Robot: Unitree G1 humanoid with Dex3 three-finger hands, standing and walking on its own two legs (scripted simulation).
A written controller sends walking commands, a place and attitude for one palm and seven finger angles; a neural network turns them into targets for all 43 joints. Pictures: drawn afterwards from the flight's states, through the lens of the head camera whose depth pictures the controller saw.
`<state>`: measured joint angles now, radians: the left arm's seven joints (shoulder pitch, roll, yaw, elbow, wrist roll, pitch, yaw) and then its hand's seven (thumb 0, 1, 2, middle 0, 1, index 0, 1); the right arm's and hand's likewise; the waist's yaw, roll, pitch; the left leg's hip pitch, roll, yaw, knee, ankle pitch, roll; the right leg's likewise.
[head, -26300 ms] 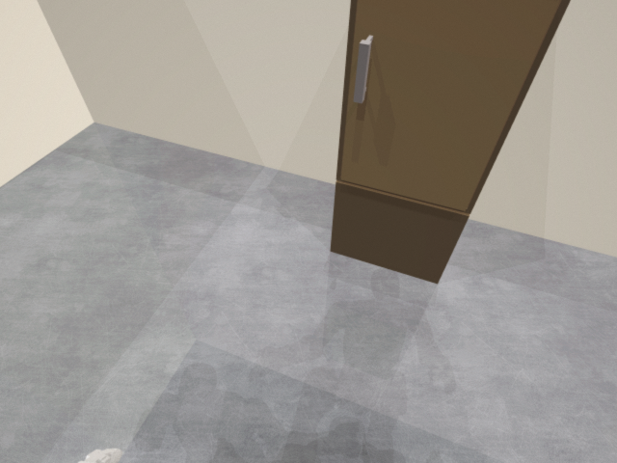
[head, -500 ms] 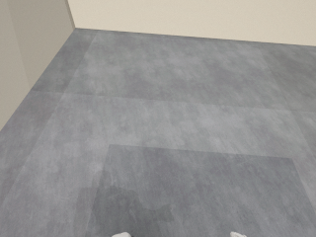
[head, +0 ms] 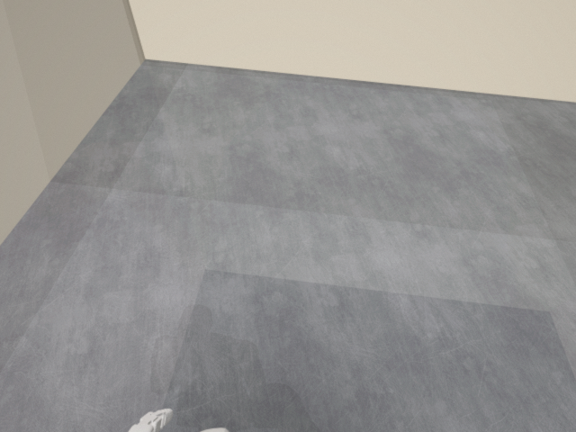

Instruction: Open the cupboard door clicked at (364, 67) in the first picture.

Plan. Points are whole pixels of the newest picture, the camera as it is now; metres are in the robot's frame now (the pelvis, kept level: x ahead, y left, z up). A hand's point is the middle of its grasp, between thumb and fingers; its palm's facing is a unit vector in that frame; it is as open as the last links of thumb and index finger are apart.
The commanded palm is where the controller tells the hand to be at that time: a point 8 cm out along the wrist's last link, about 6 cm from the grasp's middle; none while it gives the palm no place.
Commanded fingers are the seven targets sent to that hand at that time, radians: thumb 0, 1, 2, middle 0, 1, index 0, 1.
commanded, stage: turn to face it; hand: left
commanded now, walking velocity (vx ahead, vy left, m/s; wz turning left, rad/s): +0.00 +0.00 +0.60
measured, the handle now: out of the picture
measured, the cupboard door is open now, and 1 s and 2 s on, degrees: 42 42 42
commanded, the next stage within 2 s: none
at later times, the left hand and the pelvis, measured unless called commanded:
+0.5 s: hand out of the picture +0.07 +0.18 -0.15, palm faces +0.31 -0.90 -0.31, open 7.3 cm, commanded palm none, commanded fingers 0.00 0.90 0.90 -0.20 -0.30 -0.20 -0.30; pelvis +0.06 -0.05 +0.00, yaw +18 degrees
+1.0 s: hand out of the picture +0.03 +0.18 -0.16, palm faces +0.58 -0.77 -0.27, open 7.3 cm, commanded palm none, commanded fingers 0.00 0.90 0.90 -0.20 -0.30 -0.20 -0.30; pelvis +0.08 -0.06 +0.00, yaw +36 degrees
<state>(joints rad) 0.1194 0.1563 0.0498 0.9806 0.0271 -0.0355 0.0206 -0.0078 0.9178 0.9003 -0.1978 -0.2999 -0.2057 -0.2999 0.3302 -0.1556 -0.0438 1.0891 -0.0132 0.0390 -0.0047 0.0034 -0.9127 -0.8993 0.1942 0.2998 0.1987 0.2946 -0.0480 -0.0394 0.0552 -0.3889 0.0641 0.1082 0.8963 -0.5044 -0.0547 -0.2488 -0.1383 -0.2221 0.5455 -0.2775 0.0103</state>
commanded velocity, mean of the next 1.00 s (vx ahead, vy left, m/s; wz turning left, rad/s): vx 0.00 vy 0.00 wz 0.60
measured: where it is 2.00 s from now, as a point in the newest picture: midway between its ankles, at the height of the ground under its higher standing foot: outside the picture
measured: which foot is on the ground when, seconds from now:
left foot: up 0.00-0.06, down 0.08-0.36, up 0.38-0.70, down 0.72-1.00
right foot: down 0.00-0.08, up 0.10-0.34, down 0.36-0.72, up 0.74-1.00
